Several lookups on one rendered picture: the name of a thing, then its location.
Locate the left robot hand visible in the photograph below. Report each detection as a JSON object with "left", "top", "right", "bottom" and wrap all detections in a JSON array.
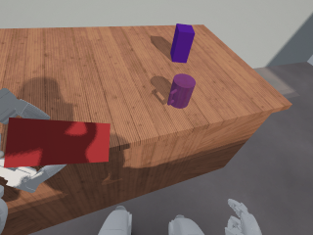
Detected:
[{"left": 0, "top": 88, "right": 67, "bottom": 193}]

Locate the left robot shin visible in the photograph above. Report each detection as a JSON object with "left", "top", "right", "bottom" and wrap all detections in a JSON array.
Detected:
[{"left": 115, "top": 206, "right": 126, "bottom": 211}]

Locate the robot right thigh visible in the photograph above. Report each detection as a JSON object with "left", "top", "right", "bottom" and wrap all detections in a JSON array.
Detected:
[{"left": 168, "top": 217, "right": 204, "bottom": 235}]

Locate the sponge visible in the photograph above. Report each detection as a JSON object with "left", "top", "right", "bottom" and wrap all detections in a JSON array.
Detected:
[{"left": 4, "top": 117, "right": 111, "bottom": 168}]

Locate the table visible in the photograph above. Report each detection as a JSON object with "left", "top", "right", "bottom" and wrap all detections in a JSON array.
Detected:
[{"left": 0, "top": 24, "right": 292, "bottom": 235}]

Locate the right robot hand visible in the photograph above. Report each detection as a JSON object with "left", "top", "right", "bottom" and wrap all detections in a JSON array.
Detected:
[{"left": 225, "top": 199, "right": 262, "bottom": 235}]

